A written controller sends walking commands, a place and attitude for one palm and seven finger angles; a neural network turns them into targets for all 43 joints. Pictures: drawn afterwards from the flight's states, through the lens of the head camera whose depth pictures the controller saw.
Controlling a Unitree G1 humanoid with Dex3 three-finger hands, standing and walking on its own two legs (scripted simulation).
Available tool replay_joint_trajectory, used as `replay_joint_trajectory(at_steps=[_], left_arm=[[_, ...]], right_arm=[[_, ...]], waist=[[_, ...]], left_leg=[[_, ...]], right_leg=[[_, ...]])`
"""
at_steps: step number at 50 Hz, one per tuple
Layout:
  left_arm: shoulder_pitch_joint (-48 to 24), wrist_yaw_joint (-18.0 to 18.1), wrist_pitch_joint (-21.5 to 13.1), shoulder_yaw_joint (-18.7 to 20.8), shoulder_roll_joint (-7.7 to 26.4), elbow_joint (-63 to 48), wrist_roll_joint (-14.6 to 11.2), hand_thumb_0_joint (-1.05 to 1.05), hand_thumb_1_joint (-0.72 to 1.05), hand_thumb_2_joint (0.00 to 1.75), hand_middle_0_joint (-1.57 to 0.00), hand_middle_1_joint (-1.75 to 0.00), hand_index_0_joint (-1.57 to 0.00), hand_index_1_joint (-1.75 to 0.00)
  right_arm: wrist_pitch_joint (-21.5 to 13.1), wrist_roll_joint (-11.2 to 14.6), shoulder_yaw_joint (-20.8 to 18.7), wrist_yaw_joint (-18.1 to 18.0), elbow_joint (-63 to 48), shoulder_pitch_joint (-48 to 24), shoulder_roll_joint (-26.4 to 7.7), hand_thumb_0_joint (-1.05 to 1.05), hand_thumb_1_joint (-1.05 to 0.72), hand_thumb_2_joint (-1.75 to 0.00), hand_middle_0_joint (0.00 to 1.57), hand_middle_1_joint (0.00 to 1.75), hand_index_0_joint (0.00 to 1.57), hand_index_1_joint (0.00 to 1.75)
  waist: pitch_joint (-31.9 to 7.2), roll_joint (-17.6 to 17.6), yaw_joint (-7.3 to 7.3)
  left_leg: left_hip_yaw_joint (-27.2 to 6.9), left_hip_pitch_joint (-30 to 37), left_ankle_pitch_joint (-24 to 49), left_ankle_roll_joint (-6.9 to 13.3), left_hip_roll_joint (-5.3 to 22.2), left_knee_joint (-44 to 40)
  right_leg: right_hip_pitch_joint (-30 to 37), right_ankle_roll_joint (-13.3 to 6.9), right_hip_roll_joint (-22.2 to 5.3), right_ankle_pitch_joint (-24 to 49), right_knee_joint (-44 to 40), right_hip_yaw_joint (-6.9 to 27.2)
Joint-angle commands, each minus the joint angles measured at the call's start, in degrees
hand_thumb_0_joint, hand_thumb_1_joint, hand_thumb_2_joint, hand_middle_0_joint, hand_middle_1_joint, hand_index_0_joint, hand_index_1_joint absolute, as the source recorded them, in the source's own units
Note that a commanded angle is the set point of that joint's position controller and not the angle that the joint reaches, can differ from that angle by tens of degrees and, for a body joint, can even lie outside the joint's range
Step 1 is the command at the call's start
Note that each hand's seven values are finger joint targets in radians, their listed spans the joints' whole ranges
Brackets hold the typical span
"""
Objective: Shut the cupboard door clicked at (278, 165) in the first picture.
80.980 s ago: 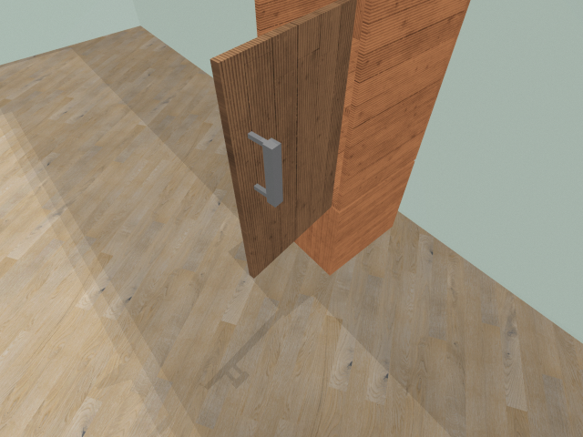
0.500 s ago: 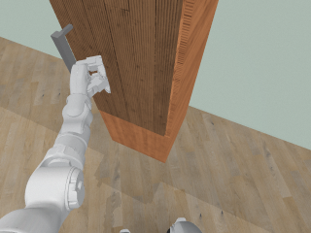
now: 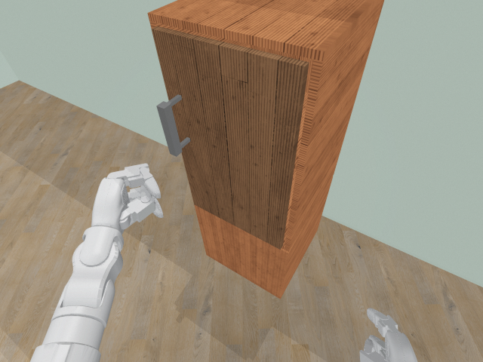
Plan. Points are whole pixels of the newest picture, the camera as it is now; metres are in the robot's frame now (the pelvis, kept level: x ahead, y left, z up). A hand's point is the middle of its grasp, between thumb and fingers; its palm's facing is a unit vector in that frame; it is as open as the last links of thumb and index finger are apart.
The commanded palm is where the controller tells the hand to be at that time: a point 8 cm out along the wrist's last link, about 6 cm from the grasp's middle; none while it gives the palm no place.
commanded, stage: draw the hand back to the body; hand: left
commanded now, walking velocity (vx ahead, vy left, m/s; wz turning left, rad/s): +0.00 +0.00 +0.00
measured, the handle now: (176, 125) +0.64 +0.20 +0.04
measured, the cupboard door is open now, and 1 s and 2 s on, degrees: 0 0 0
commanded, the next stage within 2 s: step back with the hand held close in 0.94 s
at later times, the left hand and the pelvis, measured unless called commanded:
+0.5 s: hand (44, 252) +0.22 +0.26 +0.16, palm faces +0.42 -0.83 -0.38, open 5.6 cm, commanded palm +0.16 +0.30 +0.18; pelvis +0.02 +0.01 +0.01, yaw +1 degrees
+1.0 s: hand (25, 261) +0.20 +0.27 +0.17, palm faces +0.46 -0.79 -0.40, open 7.4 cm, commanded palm +0.15 +0.31 +0.18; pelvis +0.01 +0.00 +0.01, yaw +1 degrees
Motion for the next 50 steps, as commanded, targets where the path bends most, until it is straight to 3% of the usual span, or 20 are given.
replay_joint_trajectory(at_steps=[1,3,9,11,16,22,25,28,30,32,35,40,44,46,50], left_arm=[[-12.1,4.9,-1.6,5.7,10.6,-18.2,1.7,0.00,0.90,0.90,-0.94,-1.11,-0.94,-1.11],[-10.8,5.9,-1.3,5.9,10.5,-21.8,2.2,0.00,0.90,0.90,-0.89,-1.05,-0.89,-1.05],[-0.7,6.9,-0.6,7.4,11.0,-32.5,3.1,0.00,0.90,0.90,-0.72,-0.87,-0.72,-0.87],[5.9,7.0,-0.2,8.6,11.0,-33.9,3.0,0.00,0.90,0.90,-0.67,-0.81,-0.67,-0.81],[14.8,7.2,0.2,12.1,12.4,-39.3,3.1,0.00,0.90,0.90,-0.53,-0.66,-0.53,-0.66],[23.1,7.8,-0.3,17.4,15.0,-46.9,3.1,0.00,0.90,0.90,-0.36,-0.48,-0.36,-0.48],[28.6,8.3,-0.7,20.2,16.0,-49.3,3.0,0.00,0.90,0.90,-0.28,-0.39,-0.28,-0.39],[33.0,8.5,-1.1,22.5,16.8,-51.3,2.9,0.00,0.90,0.90,-0.20,-0.30,-0.20,-0.30],[31.1,8.5,-0.8,19.5,14.1,-49.6,3.3,0.00,0.90,0.90,-0.20,-0.30,-0.20,-0.30],[29.4,8.7,-0.8,18.6,13.7,-48.6,3.6,0.00,0.90,0.90,-0.20,-0.30,-0.20,-0.30],[28.7,9.2,-0.9,18.9,14.1,-47.9,3.8,0.00,0.90,0.90,-0.20,-0.30,-0.20,-0.30],[29.3,9.4,-1.2,20.6,15.8,-49.8,3.8,0.00,0.90,0.90,-0.20,-0.30,-0.20,-0.30],[30.6,9.3,-1.1,21.0,15.7,-50.5,3.7,0.00,0.90,0.90,-0.20,-0.30,-0.20,-0.30],[31.9,9.2,-1.0,22.1,16.5,-49.4,3.6,0.00,0.90,0.90,-0.20,-0.30,-0.20,-0.30],[31.8,8.9,-1.0,21.4,15.4,-49.0,3.4,0.00,0.90,0.90,-0.20,-0.30,-0.20,-0.30]], right_arm=[[-2.1,-0.5,-1.3,-1.1,-7.5,-6.1,-5.5,0.00,-0.90,-0.90,0.20,0.30,0.20,0.30],[-2.3,-0.7,-0.8,-1.1,-7.6,-7.0,-4.9,0.00,-0.90,-0.90,0.20,0.30,0.20,0.30],[-3.7,-1.6,-0.6,-0.5,-7.9,-7.7,-4.7,0.00,-0.90,-0.90,0.20,0.30,0.20,0.30],[-4.0,-1.9,-0.9,-0.3,-7.8,-7.7,-4.8,0.00,-0.90,-0.90,0.20,0.30,0.20,0.30],[-4.5,-2.3,-1.3,0.1,-7.8,-8.0,-4.8,0.00,-0.90,-0.90,0.20,0.30,0.20,0.30],[-5.7,-2.5,-1.7,0.1,-7.7,-7.9,-4.3,0.00,-0.90,-0.90,0.20,0.30,0.20,0.30],[-6.4,-2.6,-2.1,0.2,-7.4,-7.7,-4.1,0.00,-0.90,-0.90,0.20,0.30,0.20,0.30],[-7.2,-2.5,-2.3,0.2,-7.1,-7.7,-4.1,0.00,-0.90,-0.90,0.20,0.30,0.20,0.30],[-7.6,-2.6,-2.3,0.1,-6.4,-7.3,-4.4,0.00,-0.90,-0.90,0.20,0.30,0.20,0.30],[-8.0,-2.5,-2.5,-0.2,-5.9,-7.0,-4.9,0.00,-0.90,-0.90,0.20,0.30,0.20,0.30],[-8.2,-2.6,-2.6,-0.5,-5.7,-6.9,-4.9,0.00,-0.90,-0.90,0.20,0.30,0.20,0.30],[-8.6,-2.8,-2.3,-0.6,-5.8,-7.7,-4.4,0.00,-0.90,-0.90,0.20,0.30,0.20,0.30],[-8.8,-2.8,-2.1,-0.5,-5.7,-7.6,-4.0,0.00,-0.90,-0.90,0.20,0.30,0.20,0.30],[-8.7,-2.9,-2.2,-0.4,-5.7,-7.5,-4.2,0.00,-0.90,-0.90,0.20,0.30,0.20,0.30],[-8.3,-2.8,-2.3,-0.2,-6.0,-7.3,-4.0,0.00,-0.90,-0.90,0.20,0.30,0.20,0.30]], waist=[[-7.5,-3.1,0.41],[-7.0,-0.4,0.51],[-7.1,2.6,1.48],[-5.5,0.4,1.84],[-2.9,-0.6,2.37],[-3.7,1.4,3.20],[-3.5,0.6,3.54],[-1.5,1.8,3.74],[0.9,0.8,2.81],[1.7,0.2,2.36],[0.9,-1.3,2.71],[-1.8,1.1,3.66],[-0.8,3.3,3.66],[-0.5,1.7,3.97],[0.6,1.8,3.60]], left_leg=[[-2.5,2.0,8.9,0.2,1.0,-9.7],[-2.6,4.0,9.6,-0.1,0.9,-11.2],[-3.1,8.6,16.1,-0.6,0.9,-13.0],[-3.3,8.3,18.3,-0.7,1.2,-13.1],[-3.5,8.1,19.4,-1.0,1.4,-13.2],[-3.6,8.0,20.8,-1.3,1.4,-12.7],[-3.5,7.6,21.7,-1.2,1.6,-12.1],[-3.6,6.6,20.6,-1.4,1.8,-12.1],[-3.6,6.5,18.6,-1.2,1.8,-12.4],[-3.6,6.9,16.6,-0.9,1.8,-12.6],[-3.7,7.0,15.4,-0.6,1.6,-12.7],[-3.6,6.9,16.6,-0.6,1.2,-12.5],[-3.5,6.7,18.4,-1.0,1.3,-12.3],[-3.5,6.4,19.0,-1.0,1.4,-12.3],[-3.3,6.1,17.9,-1.1,1.6,-12.7]], right_leg=[[13.1,0.8,-1.3,7.2,-9.0,3.9],[14.4,0.6,-1.3,7.5,-10.0,3.5],[17.5,0.3,-0.8,12.9,-11.3,2.6],[18.2,0.3,-0.5,14.2,-11.6,2.3],[17.6,0.6,-0.5,14.2,-12.0,2.0],[18.4,0.8,-0.9,14.5,-11.3,2.0],[18.2,0.9,-0.9,15.0,-11.1,2.1],[17.5,0.9,-1.0,13.6,-11.2,2.1],[14.9,1.1,-1.0,11.8,-11.6,2.0],[13.7,1.1,-1.1,9.8,-12.0,2.2],[13.9,1.0,-1.1,8.7,-11.9,2.0],[16.7,0.8,-1.4,10.3,-11.5,2.5],[17.0,0.7,-1.3,12.0,-11.5,2.6],[17.1,0.8,-1.1,12.7,-11.8,2.7],[16.4,0.8,-1.2,11.6,-11.8,2.5]])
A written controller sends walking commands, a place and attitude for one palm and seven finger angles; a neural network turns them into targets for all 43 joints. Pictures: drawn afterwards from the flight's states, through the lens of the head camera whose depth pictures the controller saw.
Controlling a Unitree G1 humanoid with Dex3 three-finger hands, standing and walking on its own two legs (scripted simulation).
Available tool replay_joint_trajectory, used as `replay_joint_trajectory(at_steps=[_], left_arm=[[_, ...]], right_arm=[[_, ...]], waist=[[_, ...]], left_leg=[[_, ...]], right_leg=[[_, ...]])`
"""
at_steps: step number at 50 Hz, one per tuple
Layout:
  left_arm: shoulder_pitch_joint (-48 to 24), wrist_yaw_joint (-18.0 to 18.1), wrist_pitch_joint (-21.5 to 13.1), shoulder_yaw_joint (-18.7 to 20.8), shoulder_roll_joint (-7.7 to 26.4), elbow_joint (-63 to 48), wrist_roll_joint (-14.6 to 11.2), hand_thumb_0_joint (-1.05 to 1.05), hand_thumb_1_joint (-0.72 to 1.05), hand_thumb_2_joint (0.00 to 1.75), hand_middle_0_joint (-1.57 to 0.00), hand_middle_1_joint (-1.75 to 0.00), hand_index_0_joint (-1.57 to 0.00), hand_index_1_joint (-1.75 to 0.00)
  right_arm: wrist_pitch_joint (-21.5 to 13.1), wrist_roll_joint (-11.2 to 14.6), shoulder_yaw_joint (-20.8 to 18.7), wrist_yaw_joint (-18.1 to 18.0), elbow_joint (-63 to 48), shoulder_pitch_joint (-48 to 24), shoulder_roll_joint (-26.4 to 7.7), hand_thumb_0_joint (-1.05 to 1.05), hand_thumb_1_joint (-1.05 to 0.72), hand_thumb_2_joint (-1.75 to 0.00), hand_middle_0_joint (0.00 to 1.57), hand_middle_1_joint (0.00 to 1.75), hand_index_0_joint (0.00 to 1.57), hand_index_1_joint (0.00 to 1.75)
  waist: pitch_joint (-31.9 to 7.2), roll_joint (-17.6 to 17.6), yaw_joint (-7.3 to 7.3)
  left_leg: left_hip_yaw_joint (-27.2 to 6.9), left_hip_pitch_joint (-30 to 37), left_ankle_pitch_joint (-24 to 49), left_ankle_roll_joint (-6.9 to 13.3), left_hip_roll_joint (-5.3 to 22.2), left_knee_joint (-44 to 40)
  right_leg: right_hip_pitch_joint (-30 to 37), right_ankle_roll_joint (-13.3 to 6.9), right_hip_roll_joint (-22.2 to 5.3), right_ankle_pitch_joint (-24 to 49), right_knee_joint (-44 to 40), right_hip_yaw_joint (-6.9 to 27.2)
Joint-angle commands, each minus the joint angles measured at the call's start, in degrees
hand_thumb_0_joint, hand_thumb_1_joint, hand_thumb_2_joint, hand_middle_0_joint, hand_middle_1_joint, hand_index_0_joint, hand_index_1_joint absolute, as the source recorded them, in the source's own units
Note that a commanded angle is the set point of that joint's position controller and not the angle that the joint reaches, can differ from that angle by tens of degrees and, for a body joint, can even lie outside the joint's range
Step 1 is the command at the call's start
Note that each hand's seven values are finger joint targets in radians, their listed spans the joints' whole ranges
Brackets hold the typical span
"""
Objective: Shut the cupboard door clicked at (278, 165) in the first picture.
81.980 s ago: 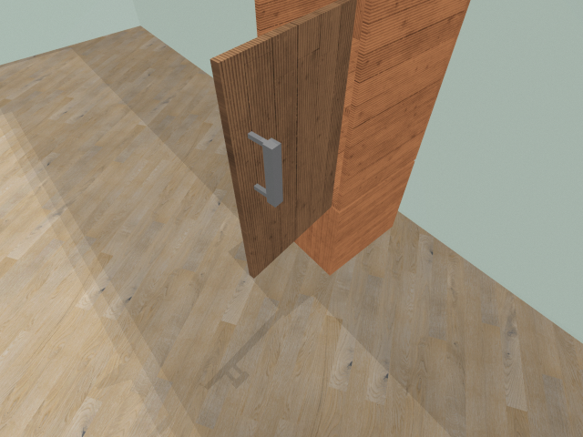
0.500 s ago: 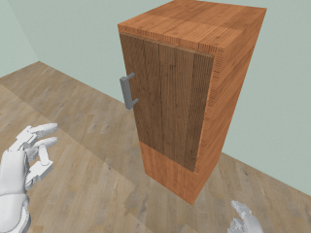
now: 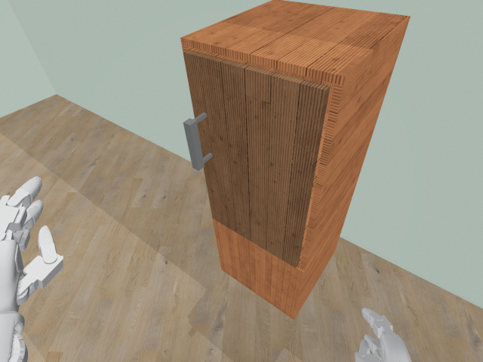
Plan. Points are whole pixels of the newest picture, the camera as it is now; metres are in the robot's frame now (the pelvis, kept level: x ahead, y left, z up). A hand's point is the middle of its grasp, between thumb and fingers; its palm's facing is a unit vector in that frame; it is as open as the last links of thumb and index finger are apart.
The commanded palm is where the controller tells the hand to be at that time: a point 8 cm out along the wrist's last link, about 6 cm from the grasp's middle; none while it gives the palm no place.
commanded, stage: step back with the hand held close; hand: left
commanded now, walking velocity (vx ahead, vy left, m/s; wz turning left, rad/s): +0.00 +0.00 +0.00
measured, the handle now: (200, 141) +0.62 +0.19 +0.03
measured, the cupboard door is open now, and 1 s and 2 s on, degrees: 0 0 0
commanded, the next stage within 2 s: stop stepping back and stand still in 1.58 s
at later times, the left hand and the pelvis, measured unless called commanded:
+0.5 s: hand (30, 275) +0.17 +0.29 +0.15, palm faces +0.39 -0.77 -0.50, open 7.4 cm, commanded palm +0.11 +0.32 +0.17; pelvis -0.04 +0.03 -0.01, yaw -2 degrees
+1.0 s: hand out of the picture +0.11 +0.30 +0.16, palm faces +0.49 -0.73 -0.48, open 7.4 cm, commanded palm +0.04 +0.33 +0.17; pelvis -0.09 +0.02 -0.03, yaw +1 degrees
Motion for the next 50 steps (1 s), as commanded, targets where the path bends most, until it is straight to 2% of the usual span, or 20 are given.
replay_joint_trajectory(at_steps=[1,3,4,5,8,9,14,17,19,22,26,28,31,36,37,40,44,45,47,50], left_arm=[[-4.2,0.7,-3.8,8.2,11.1,-11.3,0.1,0.00,0.90,0.90,-0.20,-0.30,-0.20,-0.30],[-4.3,0.7,-3.9,7.9,10.8,-11.8,0.1,0.00,0.90,0.90,-0.20,-0.30,-0.20,-0.30],[-9.4,1.3,-6.1,14.2,16.6,-13.9,0.0,0.00,0.90,0.90,-0.20,-0.30,-0.20,-0.30],[-3.7,1.0,-6.4,11.2,12.9,-9.6,0.0,0.00,0.90,0.90,-0.20,-0.30,-0.20,-0.30],[-0.9,1.2,-7.7,9.3,11.4,-10.2,0.4,0.00,0.90,0.90,-0.20,-0.30,-0.20,-0.30],[-0.2,1.4,-7.8,9.2,11.7,-11.0,0.4,0.00,0.90,0.90,-0.20,-0.30,-0.20,-0.30],[3.0,2.5,-7.6,12.0,14.3,-15.0,0.0,0.00,0.90,0.90,-0.20,-0.30,-0.20,-0.30],[3.8,2.6,-7.0,13.1,15.0,-15.5,-0.1,0.00,0.90,0.90,-0.20,-0.30,-0.20,-0.30],[4.4,2.7,-6.8,13.0,14.8,-15.3,-0.1,0.00,0.90,0.90,-0.20,-0.30,-0.20,-0.30],[3.7,2.8,-7.2,12.9,14.4,-16.1,0.4,0.00,0.90,0.90,-0.20,-0.30,-0.20,-0.30],[1.4,3.0,-7.8,13.3,14.2,-15.1,1.4,0.00,0.90,0.90,-0.20,-0.30,-0.20,-0.30],[0.3,3.1,-8.3,12.6,13.3,-14.1,2.0,0.00,0.90,0.90,-0.20,-0.30,-0.20,-0.30],[-1.9,3.4,-9.4,13.6,14.5,-15.5,2.9,0.00,0.90,0.90,-0.20,-0.30,-0.20,-0.30],[-2.0,4.0,-11.1,14.5,15.6,-17.5,3.1,0.00,0.90,0.90,-0.20,-0.30,-0.20,-0.30],[-1.8,4.1,-11.5,13.1,14.2,-18.4,3.0,0.00,0.90,0.90,-0.20,-0.30,-0.20,-0.30],[-0.8,4.6,-12.3,14.1,14.8,-18.9,3.0,0.00,0.90,0.90,-0.20,-0.30,-0.20,-0.30],[-0.5,4.5,-13.4,15.2,14.3,-18.5,4.0,0.00,0.90,0.90,-0.20,-0.30,-0.20,-0.30],[-0.3,4.3,-13.5,15.7,14.5,-17.7,4.1,0.00,0.90,0.90,-0.20,-0.30,-0.20,-0.30],[0.6,3.7,-13.8,15.4,14.0,-16.4,3.7,0.00,0.90,0.90,-0.20,-0.30,-0.20,-0.30],[1.4,2.9,-14.3,15.0,13.4,-16.1,3.2,0.00,0.90,0.90,-0.20,-0.30,-0.20,-0.30]], right_arm=[[-2.7,0.0,-2.0,-0.3,-9.4,-7.4,-5.9,0.00,-0.90,-0.90,0.20,0.30,0.20,0.30],[-2.5,0.0,-2.1,-0.2,-9.4,-7.2,-5.8,0.00,-0.90,-0.90,0.20,0.30,0.20,0.30],[-1.1,0.7,-3.0,-0.2,-11.6,-6.4,-8.0,0.00,-0.90,-0.90,0.20,0.30,0.20,0.30],[-0.4,0.3,-3.0,-0.2,-10.6,-5.6,-7.4,0.00,-0.90,-0.90,0.20,0.30,0.20,0.30],[1.1,0.5,-3.6,0.1,-10.9,-5.7,-7.4,0.00,-0.90,-0.90,0.20,0.30,0.20,0.30],[1.5,0.5,-3.8,0.1,-11.2,-5.6,-7.6,0.00,-0.90,-0.90,0.20,0.30,0.20,0.30],[3.5,0.8,-4.1,-1.0,-13.4,-5.9,-8.2,0.00,-0.90,-0.90,0.20,0.30,0.20,0.30],[4.7,0.8,-4.3,-1.5,-14.5,-5.7,-8.2,0.00,-0.90,-0.90,0.20,0.30,0.20,0.30],[5.1,0.9,-4.3,-1.5,-15.0,-5.3,-8.3,0.00,-0.90,-0.90,0.20,0.30,0.20,0.30],[4.9,0.6,-4.3,-1.8,-15.2,-5.4,-8.6,0.00,-0.90,-0.90,0.20,0.30,0.20,0.30],[4.1,0.4,-4.2,-2.0,-15.1,-5.4,-9.2,0.00,-0.90,-0.90,0.20,0.30,0.20,0.30],[3.6,0.5,-4.0,-2.0,-15.1,-4.8,-8.9,0.00,-0.90,-0.90,0.20,0.30,0.20,0.30],[2.9,0.4,-4.2,-1.8,-15.0,-4.4,-9.4,0.00,-0.90,-0.90,0.20,0.30,0.20,0.30],[1.2,0.0,-4.1,-1.3,-14.3,-3.5,-9.0,0.00,-0.90,-0.90,0.20,0.30,0.20,0.30],[0.9,0.0,-3.7,-1.1,-14.2,-3.2,-8.4,0.00,-0.90,-0.90,0.20,0.30,0.20,0.30],[0.0,-0.2,-3.6,-1.1,-13.6,-2.8,-8.7,0.00,-0.90,-0.90,0.20,0.30,0.20,0.30],[-1.3,-0.4,-4.0,-1.5,-13.4,-3.5,-9.4,0.00,-0.90,-0.90,0.20,0.30,0.20,0.30],[-1.4,-0.4,-4.1,-1.5,-13.5,-3.7,-9.2,0.00,-0.90,-0.90,0.20,0.30,0.20,0.30],[-1.6,-0.5,-4.2,-1.3,-13.2,-3.6,-9.0,0.00,-0.90,-0.90,0.20,0.30,0.20,0.30],[-1.6,-0.5,-4.5,-0.8,-12.4,-3.3,-9.1,0.00,-0.90,-0.90,0.20,0.30,0.20,0.30]], waist=[[-2.0,-0.6,0.25],[-3.1,-0.8,0.14],[-0.8,-1.8,-2.27],[-2.4,-4.5,-2.67],[-5.7,-5.5,-3.20],[-6.7,-4.1,-3.36],[-11.2,-1.1,-3.01],[-11.6,-0.6,-2.89],[-10.9,-1.9,-2.94],[-8.8,0.3,-2.87],[-4.7,0.9,-2.96],[-3.2,-0.7,-3.51],[-2.9,-1.9,-3.75],[-3.3,-5.0,-4.08],[-3.4,-4.4,-4.31],[-3.9,-1.4,-4.29],[-4.1,6.6,-3.66],[-3.6,6.3,-3.53],[-2.6,1.5,-3.68],[-5.0,-0.2,-3.93]], left_leg=[[-2.3,-5.6,15.7,-1.0,1.9,-3.6],[-2.2,-5.5,15.8,-1.0,1.9,-3.5],[-3.5,-10.5,9.2,0.2,3.2,-0.4],[-3.9,-10.0,7.4,0.3,2.8,1.9],[-4.1,-10.2,7.3,0.0,2.7,5.3],[-4.1,-10.1,8.2,-0.1,2.9,5.4],[-6.0,-10.8,26.2,-1.3,6.0,2.5],[-6.5,-13.7,29.4,-2.0,6.9,2.6],[-6.8,-15.7,26.0,-1.6,7.5,2.2],[-8.4,-21.6,17.0,-0.5,8.7,-0.8],[-10.0,-33.7,-5.0,2.8,9.9,-5.1],[-10.2,-38.9,-13.9,4.0,9.9,-5.3],[-10.1,-42.5,-22.2,4.6,8.4,-3.6],[-9.0,-38.0,-21.0,3.5,5.3,2.9],[-9.2,-36.3,-19.6,3.2,5.1,3.3],[-10.4,-37.2,-20.8,3.7,6.6,-0.1],[-15.9,-48.9,-26.2,5.8,13.2,-9.7],[-16.2,-50.5,-25.1,6.1,13.8,-9.4],[-15.0,-48.9,-18.4,5.3,12.1,-6.0],[-11.9,-46.3,-15.4,4.6,9.4,-1.5]], right_leg=[[3.7,0.4,-1.3,9.5,-2.8,3.3],[4.2,0.4,-1.5,9.6,-2.4,3.3],[-0.5,-0.7,-4.9,11.1,-4.5,10.7],[-1.7,-1.6,-7.5,10.6,-5.3,12.0],[-3.2,-3.0,-10.7,12.3,-4.0,13.9],[-3.4,-3.1,-10.9,13.7,-3.0,13.7],[-0.3,-0.6,-6.4,24.4,7.3,8.2],[0.7,-0.1,-5.5,25.2,10.2,7.9],[0.2,0.1,-5.3,22.5,11.0,8.3],[0.8,1.0,-4.0,17.0,13.0,8.1],[3.8,1.9,-2.6,9.9,14.9,8.5],[5.3,1.9,-3.0,8.6,15.8,9.2],[5.2,1.5,-3.6,3.6,13.9,11.4],[-2.5,-0.4,-6.6,-5.7,6.8,15.8],[-3.9,-0.8,-7.2,-6.3,6.4,15.6],[-2.7,0.3,-4.8,-5.4,9.0,12.8],[9.8,2.6,1.2,5.1,22.8,7.0],[11.0,2.8,1.8,7.0,24.2,7.1],[9.2,2.2,1.6,10.4,22.4,8.9],[8.1,1.2,-0.5,15.6,20.1,13.3]])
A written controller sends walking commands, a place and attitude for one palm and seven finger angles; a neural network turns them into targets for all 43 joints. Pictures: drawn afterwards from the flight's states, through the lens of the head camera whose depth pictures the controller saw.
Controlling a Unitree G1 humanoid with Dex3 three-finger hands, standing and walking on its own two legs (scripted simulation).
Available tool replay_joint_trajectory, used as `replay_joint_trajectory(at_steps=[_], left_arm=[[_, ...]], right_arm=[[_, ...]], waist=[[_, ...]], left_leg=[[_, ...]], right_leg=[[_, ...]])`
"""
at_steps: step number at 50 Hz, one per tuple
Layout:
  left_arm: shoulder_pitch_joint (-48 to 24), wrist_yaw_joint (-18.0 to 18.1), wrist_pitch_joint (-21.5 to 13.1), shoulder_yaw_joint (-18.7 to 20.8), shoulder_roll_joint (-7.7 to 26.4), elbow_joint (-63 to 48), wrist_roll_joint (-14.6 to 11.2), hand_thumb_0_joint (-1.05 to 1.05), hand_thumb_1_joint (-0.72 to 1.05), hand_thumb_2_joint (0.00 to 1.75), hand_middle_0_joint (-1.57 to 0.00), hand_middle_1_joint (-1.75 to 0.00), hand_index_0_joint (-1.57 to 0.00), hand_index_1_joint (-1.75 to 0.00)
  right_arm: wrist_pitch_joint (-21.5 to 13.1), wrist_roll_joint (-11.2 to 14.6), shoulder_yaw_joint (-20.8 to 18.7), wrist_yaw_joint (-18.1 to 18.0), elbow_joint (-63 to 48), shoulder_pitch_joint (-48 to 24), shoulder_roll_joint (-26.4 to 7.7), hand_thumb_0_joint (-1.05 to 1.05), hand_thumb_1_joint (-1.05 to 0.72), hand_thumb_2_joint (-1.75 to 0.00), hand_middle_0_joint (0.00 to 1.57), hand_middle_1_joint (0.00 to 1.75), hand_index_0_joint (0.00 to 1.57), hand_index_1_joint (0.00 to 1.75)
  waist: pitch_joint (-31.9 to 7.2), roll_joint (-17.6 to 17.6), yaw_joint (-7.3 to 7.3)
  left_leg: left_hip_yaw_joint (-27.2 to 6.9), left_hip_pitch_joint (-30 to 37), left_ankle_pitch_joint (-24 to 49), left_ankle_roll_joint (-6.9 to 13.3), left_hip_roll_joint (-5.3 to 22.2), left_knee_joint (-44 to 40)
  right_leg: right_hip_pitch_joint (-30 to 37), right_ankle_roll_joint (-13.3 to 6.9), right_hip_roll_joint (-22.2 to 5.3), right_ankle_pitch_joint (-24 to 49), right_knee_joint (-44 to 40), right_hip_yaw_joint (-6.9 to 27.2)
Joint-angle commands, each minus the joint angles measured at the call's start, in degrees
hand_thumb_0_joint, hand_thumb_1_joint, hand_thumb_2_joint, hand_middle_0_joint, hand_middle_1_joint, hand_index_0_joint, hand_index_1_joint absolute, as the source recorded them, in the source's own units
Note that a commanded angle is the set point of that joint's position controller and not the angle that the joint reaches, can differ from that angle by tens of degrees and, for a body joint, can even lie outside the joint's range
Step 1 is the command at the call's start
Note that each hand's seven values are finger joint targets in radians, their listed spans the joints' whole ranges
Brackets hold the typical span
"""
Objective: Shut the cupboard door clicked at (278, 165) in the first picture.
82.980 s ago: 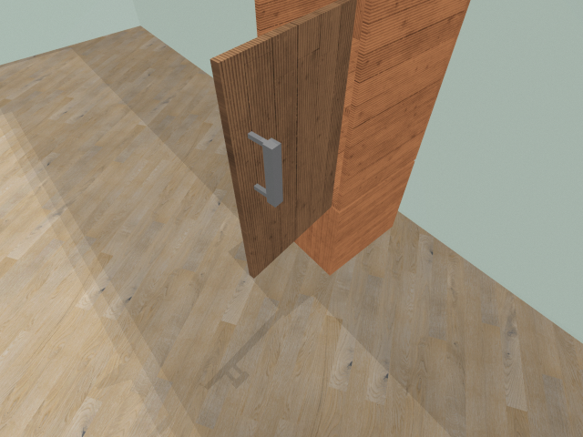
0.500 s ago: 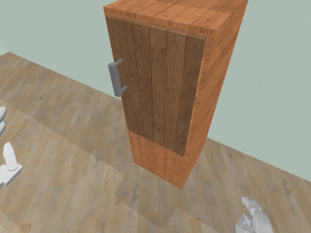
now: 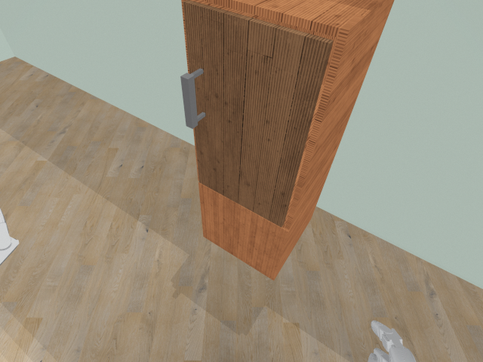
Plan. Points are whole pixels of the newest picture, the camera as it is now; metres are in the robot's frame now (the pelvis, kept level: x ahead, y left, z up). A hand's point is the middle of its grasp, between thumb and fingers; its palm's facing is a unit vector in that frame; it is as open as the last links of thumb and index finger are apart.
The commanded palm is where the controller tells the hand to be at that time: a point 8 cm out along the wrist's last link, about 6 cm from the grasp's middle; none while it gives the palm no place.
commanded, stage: step back with the hand held close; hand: left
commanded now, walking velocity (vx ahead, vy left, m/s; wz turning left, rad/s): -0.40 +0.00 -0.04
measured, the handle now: (195, 98) +0.72 +0.15 +0.05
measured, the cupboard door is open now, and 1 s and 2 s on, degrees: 0 0 0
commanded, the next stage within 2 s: stop stepping back and stand still in 0.58 s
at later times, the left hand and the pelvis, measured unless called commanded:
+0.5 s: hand out of the picture +0.14 +0.27 +0.18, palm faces +0.50 -0.76 -0.41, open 7.4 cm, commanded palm +0.08 +0.28 +0.20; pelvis -0.07 -0.01 +0.01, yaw -2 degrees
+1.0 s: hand out of the picture +0.06 +0.27 +0.19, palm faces +0.37 -0.86 -0.36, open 7.4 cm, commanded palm -0.01 +0.31 +0.20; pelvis -0.16 +0.01 +0.03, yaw -2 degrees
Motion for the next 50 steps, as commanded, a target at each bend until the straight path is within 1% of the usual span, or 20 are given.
replay_joint_trajectory(at_steps=[1,6,9,11,13,15,17,19,21,24,26,29,33,35,38,40,43,45,48,50], left_arm=[[-1.5,-0.1,-3.9,5.8,8.6,-10.8,-0.6,0.00,0.90,0.90,-0.20,-0.30,-0.20,-0.30],[-2.5,0.4,-3.9,6.6,11.4,-14.5,-1.0,0.00,0.90,0.90,-0.20,-0.30,-0.20,-0.30],[-0.8,1.0,-4.5,6.8,11.8,-16.8,-1.4,0.00,0.90,0.90,-0.20,-0.30,-0.20,-0.30],[0.0,1.3,-5.1,8.6,12.3,-16.8,-1.1,0.00,0.90,0.90,-0.20,-0.30,-0.20,-0.30],[-0.1,1.0,-5.2,8.8,10.1,-15.2,-0.5,0.00,0.90,0.90,-0.20,-0.30,-0.20,-0.30],[-2.5,0.4,-4.7,9.0,10.2,-12.7,-0.1,0.00,0.90,0.90,-0.20,-0.30,-0.20,-0.30],[-2.6,-0.2,-4.5,6.5,8.0,-10.9,-0.9,0.00,0.90,0.90,-0.20,-0.30,-0.20,-0.30],[-0.6,-0.6,-4.6,4.2,6.5,-9.8,-2.1,0.00,0.90,0.90,-0.20,-0.30,-0.20,-0.30],[-3.0,-0.7,-5.5,1.8,5.8,-13.1,-2.4,0.00,0.90,0.90,-0.20,-0.30,-0.20,-0.30],[-7.7,-0.4,-6.5,1.3,8.2,-17.0,-2.4,0.00,0.90,0.90,-0.20,-0.30,-0.20,-0.30],[-7.4,-0.2,-6.1,3.0,10.5,-19.2,-2.3,0.00,0.90,0.90,-0.20,-0.30,-0.20,-0.30],[1.1,-0.7,-4.5,8.1,14.1,-18.4,-3.9,0.00,0.90,0.90,-0.20,-0.30,-0.20,-0.30],[6.5,-0.7,-3.7,9.3,15.4,-13.4,-4.2,0.00,0.90,0.90,-0.20,-0.30,-0.20,-0.30],[6.1,-0.3,-2.5,8.2,14.5,-9.2,-3.6,0.00,0.90,0.90,-0.20,-0.30,-0.20,-0.30],[0.1,0.4,-0.7,3.4,11.1,-4.0,-3.4,0.00,0.90,0.90,-0.20,-0.30,-0.20,-0.30],[-3.2,0.4,-1.2,1.6,10.6,-3.6,-3.5,0.00,0.90,0.90,-0.20,-0.30,-0.20,-0.30],[-5.5,0.6,-1.7,1.0,8.9,-11.0,-2.4,0.00,0.90,0.90,-0.20,-0.30,-0.20,-0.30],[-5.6,0.2,-1.2,0.8,9.7,-17.2,-2.8,0.00,0.90,0.90,-0.20,-0.30,-0.20,-0.30],[1.4,0.1,0.2,1.9,10.6,-22.6,-3.2,0.00,0.90,0.90,-0.20,-0.30,-0.20,-0.30],[5.5,0.4,1.9,3.8,12.4,-22.6,-3.1,0.00,0.90,0.90,-0.20,-0.30,-0.20,-0.30]], right_arm=[[-3.3,-0.1,-3.4,0.1,-8.8,-7.2,-8.7,0.00,-0.90,-0.90,0.20,0.30,0.20,0.30],[-2.9,-0.1,-3.5,0.8,-8.6,-7.3,-7.6,0.00,-0.90,-0.90,0.20,0.30,0.20,0.30],[-2.6,0.0,-3.1,0.8,-8.6,-7.7,-6.9,0.00,-0.90,-0.90,0.20,0.30,0.20,0.30],[-2.9,0.1,-3.4,0.2,-8.7,-8.3,-7.9,0.00,-0.90,-0.90,0.20,0.30,0.20,0.30],[-3.6,0.0,-3.5,-0.4,-9.2,-9.2,-8.6,0.00,-0.90,-0.90,0.20,0.30,0.20,0.30],[-4.2,-0.6,-4.1,-0.6,-8.6,-9.3,-8.4,0.00,-0.90,-0.90,0.20,0.30,0.20,0.30],[-4.8,-0.7,-3.9,-0.4,-7.7,-9.0,-7.5,0.00,-0.90,-0.90,0.20,0.30,0.20,0.30],[-5.7,-0.7,-3.5,0.2,-6.4,-8.7,-7.0,0.00,-0.90,-0.90,0.20,0.30,0.20,0.30],[-6.7,-1.1,-3.0,0.7,-4.2,-8.1,-6.9,0.00,-0.90,-0.90,0.20,0.30,0.20,0.30],[-7.5,-1.0,-3.0,0.8,-2.1,-8.6,-6.8,0.00,-0.90,-0.90,0.20,0.30,0.20,0.30],[-6.6,-0.5,-3.5,0.9,-2.5,-8.5,-5.5,0.00,-0.90,-0.90,0.20,0.30,0.20,0.30],[-4.6,1.1,-2.9,0.6,-7.2,-12.0,-4.2,0.00,-0.90,-0.90,0.20,0.30,0.20,0.30],[-2.4,0.6,-1.3,-0.2,-8.7,-13.2,-3.9,0.00,-0.90,-0.90,0.20,0.30,0.20,0.30],[-1.5,-0.3,-1.3,-0.6,-7.6,-10.8,-4.1,0.00,-0.90,-0.90,0.20,0.30,0.20,0.30],[-1.8,-0.1,-1.3,-1.2,-7.1,-7.8,-6.2,0.00,-0.90,-0.90,0.20,0.30,0.20,0.30],[-3.2,1.0,-1.9,-1.7,-7.2,-8.0,-7.5,0.00,-0.90,-0.90,0.20,0.30,0.20,0.30],[-5.6,0.3,-1.8,-1.9,-7.7,-7.7,-8.8,0.00,-0.90,-0.90,0.20,0.30,0.20,0.30],[-6.7,-0.3,-2.0,-0.8,-7.6,-7.5,-7.2,0.00,-0.90,-0.90,0.20,0.30,0.20,0.30],[-7.4,-0.7,-2.0,0.3,-7.7,-6.5,-5.6,0.00,-0.90,-0.90,0.20,0.30,0.20,0.30],[-6.0,-1.0,-2.3,1.0,-6.8,-5.6,-5.2,0.00,-0.90,-0.90,0.20,0.30,0.20,0.30]], waist=[[-5.0,3.5,0.77],[-6.0,-2.4,0.21],[-8.0,-1.2,-0.23],[-8.1,6.4,-0.15],[-7.4,14.3,0.78],[-4.7,13.4,0.99],[-2.2,7.9,1.23],[-2.3,9.1,1.16],[-5.2,11.7,0.77],[-17.6,9.7,1.82],[-25.2,6.1,1.10],[-22.4,-1.5,1.20],[-7.7,-2.7,0.49],[-2.3,-2.5,-0.21],[5.0,-2.0,-1.11],[6.8,1.0,-0.72],[-0.1,17.7,0.60],[-5.7,15.5,1.74],[-12.6,15.3,1.82],[-12.0,11.4,0.84]], left_leg=[[-11.1,-22.3,-14.9,1.3,9.5,-17.3],[-7.8,-12.1,-15.4,-1.4,4.3,-7.5],[-8.8,-5.4,-10.4,-1.4,4.9,-10.0],[-12.0,-11.4,-15.9,0.4,8.8,-17.8],[-18.6,-26.7,-28.8,3.6,16.8,-28.9],[-20.8,-31.4,-30.8,5.2,21.4,-31.5],[-18.6,-22.3,-21.1,4.2,20.0,-27.9],[-16.2,-10.4,-14.1,2.6,18.9,-26.2],[-14.2,2.6,1.5,0.7,17.5,-23.4],[-8.6,23.4,37.4,-1.6,15.8,-15.0],[-2.3,30.8,44.6,-3.1,13.0,-9.7],[0.6,23.5,29.3,-3.4,8.7,-8.2],[-1.2,12.2,2.9,-5.8,4.0,-1.7],[-3.4,9.0,0.8,-6.3,3.2,2.6],[-7.5,9.0,2.2,-5.2,4.7,-8.6],[-11.8,9.6,-8.0,-4.3,7.6,-16.7],[-25.3,-3.0,-35.6,-4.0,14.3,-41.8],[-20.5,3.1,-27.6,-7.9,13.3,-40.8],[-9.4,8.0,-15.7,-9.6,8.3,-34.1],[-2.2,7.8,-11.5,-9.4,4.1,-24.1]], right_leg=[[24.2,-2.1,-3.0,16.9,3.9,7.3],[10.5,-5.5,-10.4,3.0,-9.8,17.0],[6.0,-4.4,-8.5,-0.7,-10.4,11.9],[12.1,-2.1,-3.4,-0.1,-4.0,6.5],[25.4,-0.1,2.4,2.8,11.1,1.0],[27.4,0.6,4.2,-3.1,19.1,0.3],[19.2,0.1,3.4,-8.2,13.4,0.3],[12.1,-0.8,2.1,-11.8,3.4,-0.7],[7.7,-1.4,0.9,-7.1,-7.2,-0.4],[5.5,-0.4,0.1,4.4,-13.2,0.1],[6.2,0.5,-2.1,20.5,-12.7,1.1],[5.9,2.1,-6.1,28.4,-13.2,3.9],[-3.5,-3.4,-13.2,13.3,-19.7,9.6],[-7.5,-6.6,-14.6,6.1,-21.4,11.3],[-8.7,-4.2,-7.6,-9.9,-21.3,5.7],[-8.2,-2.7,-3.0,-20.2,-21.8,3.3],[13.2,-1.3,6.1,-15.7,-1.7,-2.4],[14.5,-2.0,6.6,-16.2,-0.8,-3.6],[19.7,-2.8,5.7,-14.2,-9.9,-6.0],[18.2,-4.7,1.5,-14.8,-16.2,-5.0]])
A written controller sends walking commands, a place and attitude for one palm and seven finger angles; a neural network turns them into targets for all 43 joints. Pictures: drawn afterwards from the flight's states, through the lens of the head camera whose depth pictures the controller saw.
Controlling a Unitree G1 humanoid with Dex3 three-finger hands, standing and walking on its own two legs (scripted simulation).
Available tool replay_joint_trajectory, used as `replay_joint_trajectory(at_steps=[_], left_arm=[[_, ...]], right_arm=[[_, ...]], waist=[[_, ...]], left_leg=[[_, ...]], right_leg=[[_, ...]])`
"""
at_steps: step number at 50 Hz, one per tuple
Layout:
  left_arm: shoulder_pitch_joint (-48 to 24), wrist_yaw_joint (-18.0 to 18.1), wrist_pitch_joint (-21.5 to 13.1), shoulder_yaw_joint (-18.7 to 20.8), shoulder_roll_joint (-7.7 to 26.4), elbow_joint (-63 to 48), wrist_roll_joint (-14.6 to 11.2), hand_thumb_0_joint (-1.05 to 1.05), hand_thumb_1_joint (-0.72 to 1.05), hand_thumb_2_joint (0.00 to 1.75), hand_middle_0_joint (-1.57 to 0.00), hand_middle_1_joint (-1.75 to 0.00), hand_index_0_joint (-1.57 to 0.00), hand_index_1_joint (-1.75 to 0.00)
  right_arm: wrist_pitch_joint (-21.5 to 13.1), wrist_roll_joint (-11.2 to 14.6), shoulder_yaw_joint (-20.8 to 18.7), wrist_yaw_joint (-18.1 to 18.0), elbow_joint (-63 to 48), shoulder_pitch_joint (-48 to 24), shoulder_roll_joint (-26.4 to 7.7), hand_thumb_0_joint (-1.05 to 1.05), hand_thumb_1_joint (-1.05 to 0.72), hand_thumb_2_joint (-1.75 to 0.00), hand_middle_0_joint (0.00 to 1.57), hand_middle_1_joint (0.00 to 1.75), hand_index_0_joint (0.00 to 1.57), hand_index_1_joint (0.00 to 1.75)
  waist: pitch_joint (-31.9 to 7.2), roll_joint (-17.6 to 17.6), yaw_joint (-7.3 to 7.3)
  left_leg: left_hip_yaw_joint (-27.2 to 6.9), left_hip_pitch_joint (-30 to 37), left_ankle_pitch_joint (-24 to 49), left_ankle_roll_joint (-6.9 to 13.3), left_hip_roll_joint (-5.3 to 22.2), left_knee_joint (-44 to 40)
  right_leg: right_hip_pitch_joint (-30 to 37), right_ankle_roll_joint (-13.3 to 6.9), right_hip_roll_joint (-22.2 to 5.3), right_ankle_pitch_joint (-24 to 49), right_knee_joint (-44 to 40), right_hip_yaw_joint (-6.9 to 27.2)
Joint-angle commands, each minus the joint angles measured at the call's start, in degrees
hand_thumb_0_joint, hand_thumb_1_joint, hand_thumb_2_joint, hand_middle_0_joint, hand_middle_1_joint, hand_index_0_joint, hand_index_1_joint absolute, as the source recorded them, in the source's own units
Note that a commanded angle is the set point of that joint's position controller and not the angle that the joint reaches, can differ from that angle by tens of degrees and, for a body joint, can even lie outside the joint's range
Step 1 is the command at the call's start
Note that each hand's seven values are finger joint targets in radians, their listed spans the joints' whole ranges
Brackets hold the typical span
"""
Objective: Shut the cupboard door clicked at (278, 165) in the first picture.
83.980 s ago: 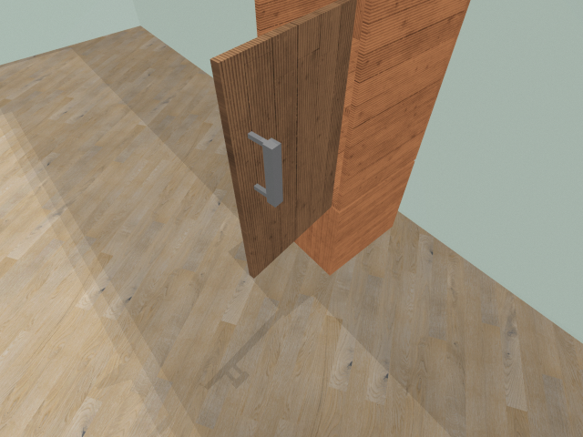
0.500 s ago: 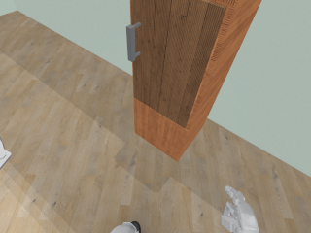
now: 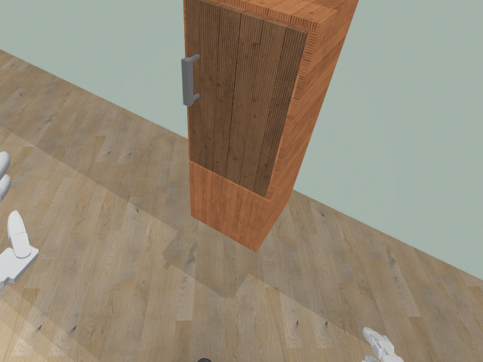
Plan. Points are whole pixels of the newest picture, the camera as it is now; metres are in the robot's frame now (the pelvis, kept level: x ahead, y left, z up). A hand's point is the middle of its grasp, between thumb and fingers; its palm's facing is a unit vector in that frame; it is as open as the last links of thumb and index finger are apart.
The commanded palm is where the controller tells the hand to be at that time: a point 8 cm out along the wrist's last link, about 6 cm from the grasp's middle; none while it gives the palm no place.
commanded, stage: stop stepping back and stand still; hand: left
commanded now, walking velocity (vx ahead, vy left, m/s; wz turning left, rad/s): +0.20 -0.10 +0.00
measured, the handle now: (192, 80) +0.88 +0.18 +0.03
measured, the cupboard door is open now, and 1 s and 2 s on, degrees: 0 0 0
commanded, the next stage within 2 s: let the arm hang, fingers relaxed in 0.40 s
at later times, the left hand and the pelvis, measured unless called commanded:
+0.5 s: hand (22, 285) +0.17 +0.25 +0.16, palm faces +0.31 -0.81 -0.50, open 7.4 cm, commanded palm none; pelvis -0.04 +0.01 -0.01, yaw -5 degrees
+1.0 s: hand out of the picture -0.06 +0.22 -0.18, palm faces +0.01 -0.98 -0.21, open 7.1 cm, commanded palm none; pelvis -0.04 +0.02 +0.00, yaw -2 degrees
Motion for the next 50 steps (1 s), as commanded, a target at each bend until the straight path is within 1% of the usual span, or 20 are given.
replay_joint_trajectory(at_steps=[1,3,4,7,9,10,11,12,13,15,21,22,24,25,26,28,30,34,37,50], left_arm=[[5.7,0.9,-3.2,11.6,16.0,-19.2,0.3,0.00,0.90,0.90,-0.20,-0.30,-0.20,-0.30],[0.6,1.2,-2.3,11.8,14.7,-15.5,-0.6,0.00,0.90,0.90,-0.20,-0.30,-0.20,-0.30],[-0.7,1.5,-1.3,10.5,13.2,-11.9,-0.4,0.00,0.90,0.90,-0.20,-0.30,-0.20,-0.30],[-13.0,2.1,-0.3,6.3,11.7,-5.0,1.0,0.00,0.90,0.90,-0.20,-0.30,-0.20,-0.30],[-19.1,2.0,-0.3,3.3,10.2,-2.5,1.9,0.00,0.90,0.90,-0.20,-0.30,-0.20,-0.30],[-22.0,2.0,-0.8,1.7,9.3,-4.1,2.0,0.00,0.90,0.90,-0.20,-0.30,-0.20,-0.30],[-23.0,2.1,-1.8,1.3,9.1,-7.5,1.9,0.00,0.90,0.90,-0.20,-0.30,-0.20,-0.30],[-18.5,2.1,-2.8,3.0,10.3,-7.6,2.0,0.00,0.90,0.90,-0.20,-0.30,-0.20,-0.30],[-13.0,1.4,-2.8,4.4,11.5,-7.5,1.7,0.00,0.90,0.90,-0.20,-0.30,-0.20,-0.30],[-7.4,0.7,-2.8,5.8,11.7,-14.3,1.9,0.00,0.90,0.90,-0.20,-0.30,-0.20,-0.30],[1.8,1.9,-2.6,9.8,13.3,-14.3,2.0,0.00,0.90,0.90,-0.20,-0.30,-0.20,-0.30],[0.9,2.0,-2.6,9.0,12.2,-13.6,1.9,0.00,0.90,0.90,-0.20,-0.30,-0.20,-0.30],[-1.7,2.3,-2.7,10.7,14.0,-10.7,1.6,0.00,0.90,0.90,-0.20,-0.30,-0.20,-0.30],[-1.4,-7.0,5.7,-14.7,-1.8,31.7,6.9,0.00,0.90,0.90,-0.20,-0.30,-0.20,-0.30],[-3.5,-7.9,9.5,-15.1,-3.5,32.8,6.7,0.00,0.90,0.90,-0.20,-0.30,-0.20,-0.30],[-10.7,-8.5,10.2,-17.2,-5.3,36.9,5.7,0.00,0.90,0.90,-0.20,-0.30,-0.20,-0.30],[-13.1,-8.7,10.3,-18.0,-4.4,43.5,5.6,0.00,0.90,0.90,-0.20,-0.30,-0.20,-0.30],[-16.5,-8.4,10.5,-19.4,-3.3,58.2,5.2,0.00,0.90,0.90,-0.20,-0.30,-0.20,-0.30],[-16.8,-8.3,10.9,-20.0,-3.9,69.1,4.5,0.00,0.90,0.90,-0.20,-0.30,-0.20,-0.30],[-10.3,-7.8,9.0,-21.4,-8.6,90.3,4.2,0.00,0.90,0.90,-0.20,-0.30,-0.20,-0.30]], right_arm=[[-1.9,-1.0,-3.0,0.9,-8.2,-5.7,-7.5,0.00,-0.90,-0.90,0.20,0.30,0.20,0.30],[0.3,-1.6,-3.2,0.3,-6.3,-5.9,-7.6,0.00,-0.90,-0.90,0.20,0.30,0.20,0.30],[1.0,-0.8,-3.1,-0.1,-5.9,-6.1,-7.0,0.00,-0.90,-0.90,0.20,0.30,0.20,0.30],[2.2,-0.5,-1.4,-0.8,-6.6,-8.9,-7.8,0.00,-0.90,-0.90,0.20,0.30,0.20,0.30],[1.7,-0.5,-0.8,-1.4,-5.0,-8.2,-8.3,0.00,-0.90,-0.90,0.20,0.30,0.20,0.30],[0.7,-0.2,-0.9,-1.7,-5.9,-8.3,-9.3,0.00,-0.90,-0.90,0.20,0.30,0.20,0.30],[-0.6,0.7,-1.3,-1.9,-7.6,-7.9,-10.2,0.00,-0.90,-0.90,0.20,0.30,0.20,0.30],[-1.5,0.1,-0.9,-1.3,-8.0,-8.3,-8.5,0.00,-0.90,-0.90,0.20,0.30,0.20,0.30],[-1.8,-0.4,-0.7,-0.7,-7.4,-9.1,-7.7,0.00,-0.90,-0.90,0.20,0.30,0.20,0.30],[-1.5,-0.8,-1.1,0.6,-8.1,-11.0,-7.1,0.00,-0.90,-0.90,0.20,0.30,0.20,0.30],[0.2,-0.9,-1.2,0.7,-8.5,-8.8,-7.3,0.00,-0.90,-0.90,0.20,0.30,0.20,0.30],[0.4,-1.1,-1.2,0.5,-8.3,-8.0,-7.0,0.00,-0.90,-0.90,0.20,0.30,0.20,0.30],[1.1,-1.3,-1.6,0.2,-7.5,-6.0,-6.6,0.00,-0.90,-0.90,0.20,0.30,0.20,0.30],[-0.7,-0.1,-2.5,5.0,-0.5,-7.8,-11.6,0.00,-0.90,-0.90,0.20,0.30,0.20,0.30],[0.3,-0.3,-3.9,5.0,1.3,-3.8,-8.3,0.00,-0.90,-0.90,0.20,0.30,0.20,0.30],[4.9,-0.5,-2.9,4.4,1.7,0.1,-8.5,0.00,-0.90,-0.90,0.20,0.30,0.20,0.30],[7.0,-1.3,-2.2,4.4,0.7,-2.1,-8.8,0.00,-0.90,-0.90,0.20,0.30,0.20,0.30],[8.2,-2.2,-1.7,4.3,5.7,-2.6,-8.6,0.00,-0.90,-0.90,0.20,0.30,0.20,0.30],[8.0,-1.9,-0.8,4.2,11.4,-3.6,-8.9,0.00,-0.90,-0.90,0.20,0.30,0.20,0.30],[7.6,-0.7,-0.7,2.6,23.8,2.7,-4.0,0.00,-0.90,-0.90,0.20,0.30,0.20,0.30]], waist=[[-11.1,7.0,1.22],[-6.6,-4.8,0.33],[-2.7,-10.0,0.35],[8.4,-7.4,-1.10],[9.3,2.5,-1.36],[10.1,11.9,-1.23],[9.7,23.7,-1.20],[7.1,22.6,-0.28],[4.2,17.0,0.20],[2.7,9.9,1.36],[-1.1,17.1,1.32],[-1.0,14.8,0.72],[-1.9,2.6,0.19],[1.4,1.1,-0.53],[-5.2,-2.4,-1.53],[0.2,-13.1,-0.95],[4.0,-19.4,0.28],[3.9,-9.0,0.43],[4.9,9.1,1.43],[3.2,1.2,1.56]], left_leg=[[3.7,11.5,-14.8,-2.8,0.8,10.6],[-0.5,13.6,-12.2,-2.0,0.4,33.7],[-3.8,9.5,-13.1,-1.6,1.2,40.2],[-3.3,4.6,-17.5,0.8,5.6,36.1],[1.0,5.1,-19.9,1.6,3.3,18.4],[-6.4,3.0,-27.3,3.3,5.7,6.8],[-24.6,7.1,-31.2,7.1,14.5,-3.7],[-35.7,6.8,-37.0,9.7,19.3,-10.3],[-37.7,4.0,-43.6,7.2,19.8,-12.6],[-27.8,-0.6,-37.8,7.1,18.1,-11.5],[-5.4,-8.4,-31.7,2.9,9.0,-4.0],[-4.7,-8.7,-27.9,2.6,7.6,0.5],[-1.0,-9.7,-16.1,1.3,4.0,19.9],[1.7,-11.0,-8.1,0.3,5.3,31.0],[-3.1,-5.4,-15.1,-0.1,5.0,30.0],[-0.4,-2.1,-14.4,0.2,3.3,29.2],[0.9,-2.1,-14.2,0.8,2.3,27.4],[-1.2,8.1,3.4,1.5,4.9,16.7],[-6.4,4.3,-0.8,3.3,8.0,6.8],[-1.5,11.9,3.2,2.4,7.5,4.0]], right_leg=[[-3.0,-4.7,-8.0,-1.1,-12.2,1.9],[-22.3,-10.5,-21.0,-12.8,-18.1,14.3],[-25.9,-12.0,-22.6,-21.0,-18.8,17.7],[-31.2,-8.9,-20.8,-22.9,-16.0,13.0],[-24.0,-5.7,-14.9,-19.0,-4.4,4.4],[-21.1,-4.1,-10.0,-14.7,5.3,1.6],[-24.6,-0.4,-4.6,-7.1,19.6,-3.0],[-24.5,0.4,-2.9,-4.5,28.0,-0.3],[-21.7,0.4,-4.2,-1.3,32.2,3.6],[-15.6,0.4,-5.1,3.2,30.0,2.8],[9.0,-0.5,-1.9,2.4,-0.4,-7.2],[10.5,-1.5,-3.9,2.5,-4.6,-4.8],[7.5,-7.9,-17.0,0.9,-12.1,14.5],[0.8,-8.1,-28.5,43.1,-2.8,8.8],[1.2,-10.4,-24.3,48.6,1.1,9.8],[-6.5,-8.4,-20.7,32.2,-0.1,3.8],[-6.5,-7.3,-20.0,36.5,-1.3,2.2],[-8.9,-3.3,-17.3,25.2,-1.5,0.5],[-4.1,-0.4,-11.6,7.6,-2.9,-0.8],[1.3,-1.7,-13.0,18.9,-11.4,-0.5]])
